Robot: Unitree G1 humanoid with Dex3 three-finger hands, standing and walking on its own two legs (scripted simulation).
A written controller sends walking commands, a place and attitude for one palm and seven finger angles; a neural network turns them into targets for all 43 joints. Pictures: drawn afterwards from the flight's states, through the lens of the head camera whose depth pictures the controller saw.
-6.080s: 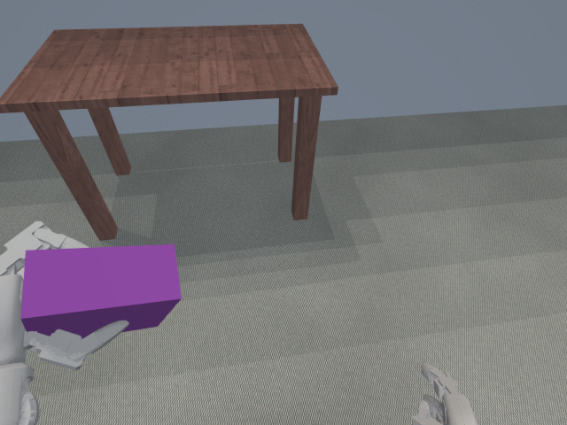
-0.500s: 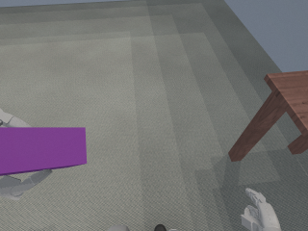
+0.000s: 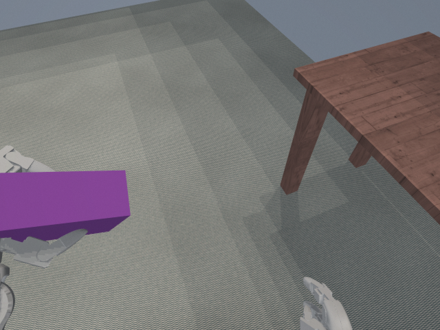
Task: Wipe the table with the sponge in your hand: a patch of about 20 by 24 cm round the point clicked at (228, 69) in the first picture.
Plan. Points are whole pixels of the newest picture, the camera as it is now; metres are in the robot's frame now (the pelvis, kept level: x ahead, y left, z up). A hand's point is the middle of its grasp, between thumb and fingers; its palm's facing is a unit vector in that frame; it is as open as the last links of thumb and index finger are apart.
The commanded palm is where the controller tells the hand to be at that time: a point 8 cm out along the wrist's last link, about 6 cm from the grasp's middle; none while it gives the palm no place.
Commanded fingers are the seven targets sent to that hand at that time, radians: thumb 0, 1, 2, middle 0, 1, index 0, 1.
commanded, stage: turn to face it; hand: left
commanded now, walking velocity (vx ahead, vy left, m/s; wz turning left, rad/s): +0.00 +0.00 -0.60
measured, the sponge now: (83, 206) +0.24 +0.22 +0.15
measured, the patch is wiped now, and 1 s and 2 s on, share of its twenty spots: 0.00 0.00 0.00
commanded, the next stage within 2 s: none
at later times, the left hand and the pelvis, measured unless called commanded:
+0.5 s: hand (112, 219) +0.22 +0.16 +0.17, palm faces +0.19 -0.90 -0.40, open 10.2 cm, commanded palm +0.18 +0.20 +0.19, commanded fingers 0.00 0.10 1.30 -1.20 -1.60 -1.20 -1.60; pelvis -0.06 -0.02 +0.00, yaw -18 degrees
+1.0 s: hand (253, 290) +0.15 -0.01 +0.17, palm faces -0.19 -0.81 -0.56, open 10.2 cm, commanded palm +0.13 +0.06 +0.19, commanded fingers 0.00 0.10 1.30 -1.20 -1.60 -1.20 -1.60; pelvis -0.16 -0.08 +0.01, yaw -35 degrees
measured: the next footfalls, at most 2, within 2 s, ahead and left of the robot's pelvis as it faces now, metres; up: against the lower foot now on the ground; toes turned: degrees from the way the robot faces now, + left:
right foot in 0.02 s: +0.04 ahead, -0.15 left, +0.00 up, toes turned -6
left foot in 0.36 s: +0.04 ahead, +0.08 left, +0.00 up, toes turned -7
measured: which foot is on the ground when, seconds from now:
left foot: down 0.00-0.04, up 0.06-0.34, down 0.36-0.74, up 0.76-1.00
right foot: up 0.00-0.00, down 0.02-0.36, up 0.38-0.70, down 0.72-1.00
